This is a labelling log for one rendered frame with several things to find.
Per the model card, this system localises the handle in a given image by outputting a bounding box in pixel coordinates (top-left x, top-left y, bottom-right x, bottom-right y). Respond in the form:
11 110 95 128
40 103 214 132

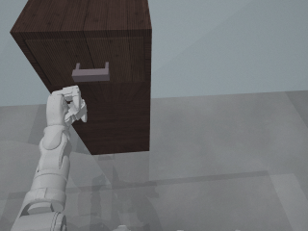
71 62 110 83

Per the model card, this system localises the cabinet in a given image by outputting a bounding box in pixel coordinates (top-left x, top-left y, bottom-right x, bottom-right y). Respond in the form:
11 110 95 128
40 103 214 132
10 0 152 155

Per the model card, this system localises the left robot shin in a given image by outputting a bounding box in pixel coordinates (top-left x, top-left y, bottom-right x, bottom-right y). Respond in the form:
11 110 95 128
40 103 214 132
117 225 128 229

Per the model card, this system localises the robot left hand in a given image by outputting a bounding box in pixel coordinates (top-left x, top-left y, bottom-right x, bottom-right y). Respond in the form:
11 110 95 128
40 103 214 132
46 85 88 130

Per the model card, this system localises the left robot forearm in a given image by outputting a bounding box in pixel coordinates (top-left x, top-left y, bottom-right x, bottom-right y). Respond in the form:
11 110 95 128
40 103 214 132
11 124 72 231

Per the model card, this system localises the drawer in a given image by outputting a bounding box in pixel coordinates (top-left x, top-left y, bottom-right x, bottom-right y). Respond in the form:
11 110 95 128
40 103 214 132
25 37 144 85

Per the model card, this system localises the robot left upper arm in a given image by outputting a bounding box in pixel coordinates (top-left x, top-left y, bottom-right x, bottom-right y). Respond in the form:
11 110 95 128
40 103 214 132
13 211 67 231

